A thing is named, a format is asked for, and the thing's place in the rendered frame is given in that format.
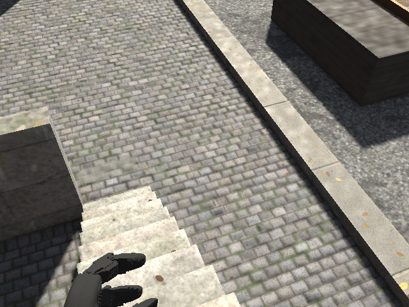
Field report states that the robot left hand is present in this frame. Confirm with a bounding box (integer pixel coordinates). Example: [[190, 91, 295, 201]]
[[63, 253, 158, 307]]

